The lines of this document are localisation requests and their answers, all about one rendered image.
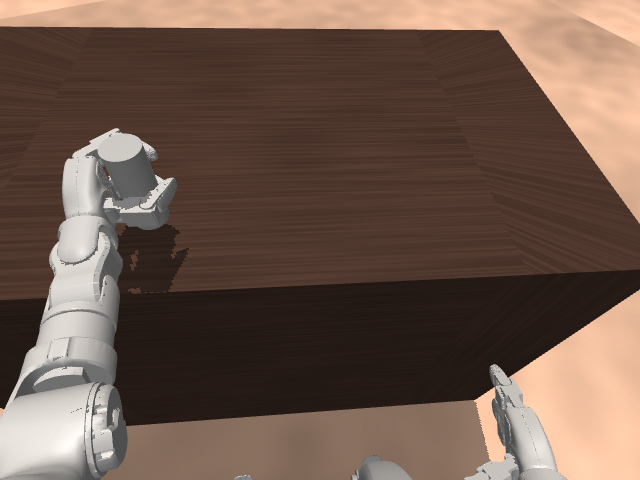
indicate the left robot hand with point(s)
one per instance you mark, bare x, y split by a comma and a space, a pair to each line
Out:
86, 190

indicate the right robot hand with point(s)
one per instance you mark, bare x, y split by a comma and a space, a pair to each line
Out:
519, 429

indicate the can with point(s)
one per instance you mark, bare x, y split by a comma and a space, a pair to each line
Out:
126, 161

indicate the left robot arm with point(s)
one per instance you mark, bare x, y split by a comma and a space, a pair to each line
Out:
64, 419

